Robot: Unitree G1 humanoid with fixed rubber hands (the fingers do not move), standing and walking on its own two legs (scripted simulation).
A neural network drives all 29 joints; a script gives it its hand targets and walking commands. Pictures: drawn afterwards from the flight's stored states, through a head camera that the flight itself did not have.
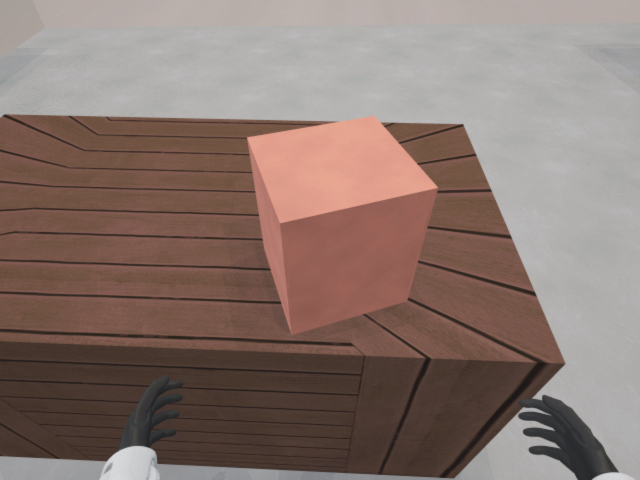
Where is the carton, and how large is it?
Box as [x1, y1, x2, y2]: [247, 116, 437, 334]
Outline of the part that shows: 374,116 247,137 264,249 291,334 406,301 437,187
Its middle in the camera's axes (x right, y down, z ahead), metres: +0.02 -0.02 +0.63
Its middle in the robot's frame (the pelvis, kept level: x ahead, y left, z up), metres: +0.48 +0.01 +0.04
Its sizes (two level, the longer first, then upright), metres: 0.210 0.200 0.250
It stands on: a pedestal, 0.69 m high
